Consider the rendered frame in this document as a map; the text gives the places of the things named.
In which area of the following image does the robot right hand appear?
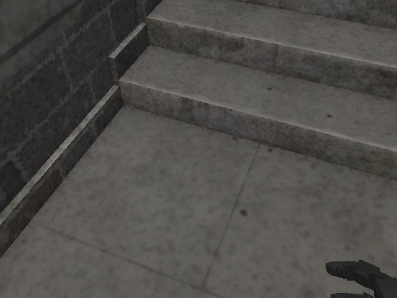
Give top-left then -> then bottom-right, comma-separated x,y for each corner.
326,260 -> 397,298

